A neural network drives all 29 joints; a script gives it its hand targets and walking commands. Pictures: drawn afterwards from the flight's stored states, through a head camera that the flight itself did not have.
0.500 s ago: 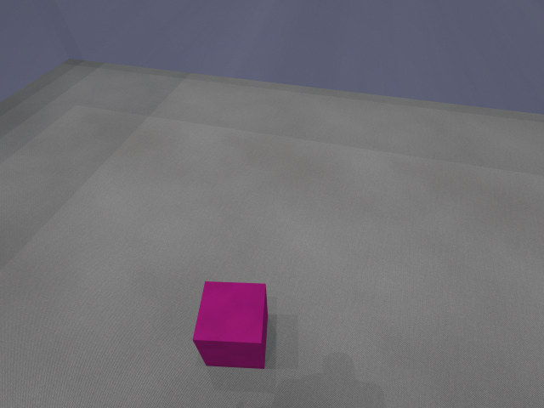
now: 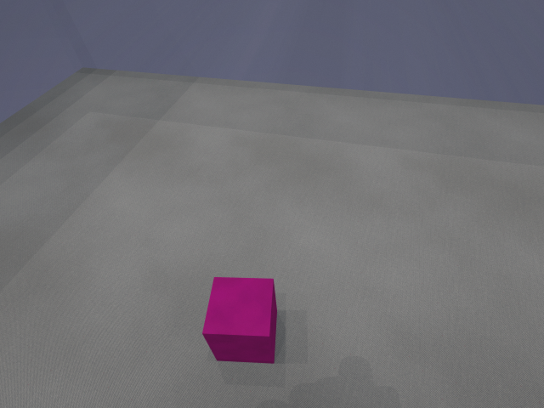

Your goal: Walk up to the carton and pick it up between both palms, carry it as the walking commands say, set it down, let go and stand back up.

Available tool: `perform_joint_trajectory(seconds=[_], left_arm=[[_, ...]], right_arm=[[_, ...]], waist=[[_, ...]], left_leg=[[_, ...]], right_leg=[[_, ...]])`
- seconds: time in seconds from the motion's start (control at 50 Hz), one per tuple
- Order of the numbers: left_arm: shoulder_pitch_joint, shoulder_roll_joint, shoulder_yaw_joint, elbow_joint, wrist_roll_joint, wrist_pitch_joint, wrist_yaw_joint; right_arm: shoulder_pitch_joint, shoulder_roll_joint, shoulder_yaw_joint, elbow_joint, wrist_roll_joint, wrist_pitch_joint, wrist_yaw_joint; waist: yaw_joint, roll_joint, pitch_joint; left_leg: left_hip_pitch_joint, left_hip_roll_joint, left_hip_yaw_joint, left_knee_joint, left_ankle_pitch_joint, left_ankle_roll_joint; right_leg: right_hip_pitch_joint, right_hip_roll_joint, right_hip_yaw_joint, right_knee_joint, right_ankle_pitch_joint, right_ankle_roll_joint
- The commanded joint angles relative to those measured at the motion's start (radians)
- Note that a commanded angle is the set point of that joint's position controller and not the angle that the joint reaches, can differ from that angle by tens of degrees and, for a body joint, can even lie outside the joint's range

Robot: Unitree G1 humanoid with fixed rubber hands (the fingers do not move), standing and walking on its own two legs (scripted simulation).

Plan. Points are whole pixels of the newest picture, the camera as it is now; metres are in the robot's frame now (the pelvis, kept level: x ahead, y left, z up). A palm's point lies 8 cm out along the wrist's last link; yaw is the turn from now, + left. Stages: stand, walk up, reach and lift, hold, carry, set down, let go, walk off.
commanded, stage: walk up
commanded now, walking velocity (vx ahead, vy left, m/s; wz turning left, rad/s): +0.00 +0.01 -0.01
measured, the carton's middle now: (244, 320) +0.55 +0.15 -0.65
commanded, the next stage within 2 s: none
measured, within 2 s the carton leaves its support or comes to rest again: neither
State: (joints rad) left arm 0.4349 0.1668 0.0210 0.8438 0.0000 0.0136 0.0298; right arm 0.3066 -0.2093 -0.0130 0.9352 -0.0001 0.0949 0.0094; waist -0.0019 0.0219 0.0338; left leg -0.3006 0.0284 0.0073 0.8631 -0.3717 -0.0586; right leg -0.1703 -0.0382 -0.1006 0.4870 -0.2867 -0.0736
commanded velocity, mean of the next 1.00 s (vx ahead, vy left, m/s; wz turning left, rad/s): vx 0.04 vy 0.05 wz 0.00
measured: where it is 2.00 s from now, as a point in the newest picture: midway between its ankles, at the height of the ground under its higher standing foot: outside the picture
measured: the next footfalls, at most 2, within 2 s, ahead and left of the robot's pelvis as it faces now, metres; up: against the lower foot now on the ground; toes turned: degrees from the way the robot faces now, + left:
left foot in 0.18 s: +0.03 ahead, +0.16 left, +0.00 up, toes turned +1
right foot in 0.58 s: +0.01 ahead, -0.05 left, +0.00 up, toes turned -7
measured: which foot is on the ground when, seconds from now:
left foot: up 0.00-0.16, down 0.18-0.58, up 0.60-0.82, down 0.84-1.00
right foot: down 0.00-0.26, up 0.28-0.56, down 0.58-0.86, up 0.88-1.00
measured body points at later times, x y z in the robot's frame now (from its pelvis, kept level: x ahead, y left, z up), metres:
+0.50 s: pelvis +0.00 +0.08 -0.01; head +0.00 +0.09 +0.44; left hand +0.05 +0.31 -0.16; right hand +0.03 -0.15 -0.15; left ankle -0.01 +0.16 -0.74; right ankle -0.06 -0.05 -0.72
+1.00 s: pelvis +0.03 +0.12 -0.01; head +0.04 +0.13 +0.44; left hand +0.06 +0.35 -0.16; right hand +0.10 -0.11 -0.15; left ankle +0.04 +0.21 -0.74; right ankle -0.04 -0.03 -0.73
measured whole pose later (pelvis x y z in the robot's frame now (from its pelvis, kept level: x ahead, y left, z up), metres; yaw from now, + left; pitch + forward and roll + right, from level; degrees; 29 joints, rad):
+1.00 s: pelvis +0.03 +0.12 -0.01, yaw +0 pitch -1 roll -1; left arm 0.36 0.17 0.02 0.86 0.00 0.06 0.03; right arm 0.25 -0.17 0.00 0.94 0.00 -0.01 -0.01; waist 0.00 -0.01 0.03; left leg -0.25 0.00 0.03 0.57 -0.30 0.04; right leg -0.17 -0.08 -0.11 0.66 -0.40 0.06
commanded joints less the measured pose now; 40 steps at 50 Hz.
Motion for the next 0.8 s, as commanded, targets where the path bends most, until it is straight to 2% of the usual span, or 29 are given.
perform_joint_trajectory(seconds=[0.0, 0.02, 0.04, 0.1, 0.12, 0.14, 0.16, 0.2, 0.22, 0.24, 0.26, 0.28, 0.32, 0.36, 0.4, 0.42, 0.44, 0.46, 0.5, 0.54, 0.56, 0.58, 0.6, 0.62, 0.64, 0.66, 0.7, 0.72, 0.78], left_arm=[[0.017, 0.139, 0.031, 0.012, 0.021, -0.013, 0.013], [0.018, 0.145, 0.03, 0.021, 0.019, -0.01, 0.016], [0.003, 0.153, 0.032, 0.03, 0.021, -0.013, 0.015], [-0.003, 0.15, 0.039, 0.04, 0.016, -0.008, 0.009], [-0.048, 0.135, 0.032, 0.017, 0.022, -0.009, 0.011], [0.003, 0.167, 0.035, -0.007, 0.024, -0.008, 0.016], [0.006, 0.169, 0.044, 0.011, 0.033, 0.0, 0.015], [-0.081, 0.113, 0.027, -0.014, 0.026, 0.003, 0.011], [-0.045, 0.104, 0.018, -0.011, 0.033, -0.002, -0.003], [-0.094, 0.086, 0.016, -0.029, 0.023, 0.007, 0.004], [-0.078, 0.075, 0.019, -0.01, 0.027, 0.016, -0.01], [-0.084, 0.104, 0.029, 0.0, 0.02, 0.032, -0.008], [-0.089, 0.111, 0.033, -0.001, 0.015, 0.041, -0.012], [-0.095, 0.098, 0.02, -0.013, 0.022, 0.035, -0.005], [-0.121, 0.076, 0.014, -0.013, 0.019, 0.034, -0.004], [-0.09, 0.08, 0.008, -0.012, 0.02, 0.031, -0.009], [-0.131, 0.08, 0.01, -0.013, 0.029, 0.031, -0.007], [-0.155, 0.076, 0.002, -0.043, 0.025, 0.025, -0.008], [-0.111, 0.069, -0.007, -0.023, 0.025, 0.008, -0.001], [0.029, 0.115, 0.009, 0.063, 0.031, -0.003, 0.011], [0.112, 0.179, 0.021, 0.08, 0.024, -0.016, 0.024], [0.178, 0.244, 0.033, 0.097, 0.026, -0.017, 0.03], [0.151, 0.258, 0.038, 0.099, 0.026, -0.02, 0.035], [0.011, 0.221, 0.031, 0.064, 0.012, -0.025, 0.037], [-0.005, 0.197, 0.042, 0.046, 0.013, -0.032, 0.037], [-0.029, 0.207, 0.053, 0.031, 0.01, -0.032, 0.043], [-0.042, 0.193, 0.054, 0.034, 0.026, -0.028, 0.028], [-0.05, 0.133, 0.038, 0.044, 0.022, -0.02, 0.026], [-0.008, 0.134, 0.025, 0.062, 0.019, -0.016, 0.015]], right_arm=[[-0.035, -0.03, -0.006, -0.048, -0.023, -0.028, -0.011], [-0.032, -0.048, -0.012, -0.039, -0.018, -0.031, -0.016], [-0.017, -0.043, -0.011, -0.036, -0.018, -0.044, -0.022], [0.058, -0.055, -0.013, -0.01, -0.016, -0.075, -0.03], [0.097, -0.073, -0.016, 0.006, -0.019, -0.083, -0.035], [0.077, -0.143, -0.044, -0.007, -0.028, -0.068, -0.032], [0.032, -0.153, -0.041, -0.01, -0.032, -0.058, -0.025], [0.044, -0.072, -0.012, -0.032, -0.022, -0.076, -0.024], [0.079, -0.124, -0.04, -0.01, -0.032, -0.076, -0.02], [0.027, -0.134, -0.045, -0.039, -0.023, -0.071, -0.028], [0.066, -0.122, -0.033, -0.025, -0.031, -0.084, -0.032], [0.075, -0.164, -0.04, -0.051, -0.026, -0.099, -0.039], [0.067, -0.168, -0.043, -0.027, -0.02, -0.113, -0.046], [0.037, -0.107, -0.029, -0.033, -0.013, -0.112, -0.05], [0.079, -0.106, -0.035, -0.021, -0.015, -0.113, -0.051], [0.08, -0.125, -0.045, -0.028, -0.02, -0.117, -0.046], [0.053, -0.137, -0.05, -0.031, -0.018, -0.103, -0.051], [0.093, -0.127, -0.053, -0.026, -0.021, -0.1, -0.047], [0.077, -0.121, -0.048, -0.014, -0.022, -0.075, -0.037], [-0.017, -0.096, -0.041, -0.055, -0.019, -0.065, -0.026], [-0.031, -0.063, -0.026, -0.069, -0.017, -0.079, -0.018], [-0.073, -0.038, -0.026, -0.094, -0.023, -0.078, -0.015], [-0.118, -0.089, -0.039, -0.112, -0.022, -0.075, -0.006], [-0.125, -0.113, -0.044, -0.09, -0.011, -0.069, -0.008], [-0.077, -0.096, -0.04, -0.089, -0.029, -0.066, -0.002], [-0.08, -0.095, -0.045, -0.097, -0.022, -0.064, -0.002], [-0.087, -0.078, -0.033, -0.109, -0.026, -0.053, 0.017], [-0.075, -0.013, 0.0, -0.106, -0.013, -0.083, 0.018], [-0.051, -0.012, 0.004, -0.073, -0.011, -0.085, 0.004]], waist=[[0.047, -0.204, 0.051], [0.039, -0.201, 0.066], [0.027, -0.127, 0.046], [-0.005, -0.158, 0.005], [-0.006, -0.093, 0.004], [0.024, 0.078, 0.027], [0.03, 0.038, 0.074], [0.031, -0.088, 0.087], [0.006, 0.067, 0.047], [0.006, 0.186, 0.105], [0.002, 0.125, 0.096], [-0.005, 0.113, 0.114], [0.023, 0.1, 0.108], [0.019, 0.121, 0.077], [0.014, 0.136, 0.069], [0.001, 0.121, 0.003], [0.01, 0.142, 0.083], [-0.013, 0.182, 0.031], [-0.001, 0.238, 0.058], [0.086, 0.079, 0.077], [0.122, -0.088, 0.062], [0.143, -0.24, 0.036], [0.129, -0.161, 0.051], [0.053, -0.15, 0.137], [0.05, -0.146, 0.045], [0.038, -0.155, 0.013], [0.018, -0.22, 0.005], [0.027, -0.352, -0.021], [0.015, -0.303, -0.034]], left_leg=[[-0.045, -0.03, 0.029, -0.167, 0.024, 0.024], [-0.026, -0.01, 0.012, -0.168, 0.002, 0.025], [-0.03, -0.019, 0.007, -0.239, -0.018, 0.031], [0.14, -0.021, 0.06, -0.478, 0.165, 0.041], [0.175, 0.032, 0.011, -0.486, 0.228, 0.054], [0.097, 0.049, -0.035, -0.386, 0.271, 0.066], [0.017, 0.05, -0.042, -0.367, 0.22, 0.068], [0.087, 0.112, -0.11, -0.451, 0.368, 0.079], [0.091, 0.108, -0.145, -0.511, -0.013, 0.107], [0.031, 0.139, -0.185, -0.57, 0.067, 0.113], [0.042, 0.22, -0.326, -0.694, -0.048, 0.158], [0.045, 0.323, -0.415, -0.7, 0.174, 0.174], [0.067, 0.329, -0.374, -0.641, 0.533, 0.199], [0.07, 0.245, -0.266, -0.642, 0.448, 0.218], [0.133, 0.227, -0.251, -0.602, 0.593, 0.199], [0.177, 0.223, -0.251, -0.621, 0.357, 0.216], [0.151, 0.234, -0.253, -0.581, 0.466, 0.191], [0.151, 0.214, -0.276, -0.623, 0.217, 0.207], [0.028, 0.132, -0.209, -0.595, -0.04, 0.187], [-0.225, 0.047, -0.165, -0.488, -0.083, 0.125], [-0.312, -0.004, -0.087, -0.31, 0.021, 0.104], [-0.377, -0.041, -0.039, -0.027, -0.05, 0.052], [-0.358, 0.017, -0.067, 0.108, -0.089, 0.039], [-0.281, -0.023, -0.05, 0.161, -0.107, 0.009], [-0.272, -0.009, -0.048, 0.177, -0.07, 0.016], [-0.252, -0.012, -0.056, 0.185, -0.099, 0.001], [-0.199, -0.017, -0.022, 0.069, -0.085, 0.015], [-0.116, -0.016, 0.001, -0.179, -0.053, 0.034], [0.069, -0.052, 0.105, -0.436, 0.185, 0.047]], right_leg=[[0.006, -0.202, 0.173, -0.256, 0.142, -0.036], [-0.007, -0.223, 0.186, -0.247, 0.181, -0.052], [0.028, -0.258, 0.246, -0.224, 0.202, -0.073], [0.001, -0.199, 0.163, -0.133, 0.168, -0.025], [-0.048, -0.189, 0.148, -0.077, 0.126, -0.007], [-0.082, -0.239, 0.222, -0.052, 0.131, 0.005], [-0.085, -0.228, 0.224, -0.097, -0.028, 0.01], [-0.138, -0.108, 0.091, -0.08, -0.04, 0.053], [-0.168, -0.103, 0.092, -0.027, -0.208, 0.06], [-0.178, -0.059, 0.041, 0.049, -0.088, 0.083], [-0.178, 0.009, -0.005, 0.153, -0.091, 0.09], [-0.195, 0.023, 0.041, 0.225, -0.136, 0.091], [-0.197, 0.005, 0.115, 0.341, -0.183, 0.109], [-0.162, 0.0, 0.088, 0.343, -0.164, 0.099], [-0.181, 0.017, 0.078, 0.293, -0.142, 0.1], [-0.19, 0.023, 0.056, 0.298, -0.138, 0.098], [-0.203, 0.001, 0.066, 0.253, -0.198, 0.127], [-0.172, 0.024, 0.028, 0.243, -0.179, 0.112], [-0.025, 0.022, 0.002, 0.042, -0.16, 0.1], [0.259, -0.06, 0.062, -0.103, -0.064, 0.063], [0.316, -0.242, 0.252, -0.181, -0.041, 0.026], [0.257, -0.463, 0.503, -0.292, -0.011, -0.069], [0.169, -0.545, 0.552, -0.319, 0.005, -0.121], [0.021, -0.506, 0.428, -0.218, 0.607, -0.133], [0.103, -0.43, 0.336, -0.198, 0.599, -0.119], [0.112, -0.404, 0.284, -0.135, 0.773, -0.096], [0.129, -0.316, 0.17, -0.104, 0.768, -0.024], [0.153, -0.173, 0.03, -0.105, 0.64, 0.01], [0.102, -0.145, 0.012, -0.044, 0.588, 0.016]])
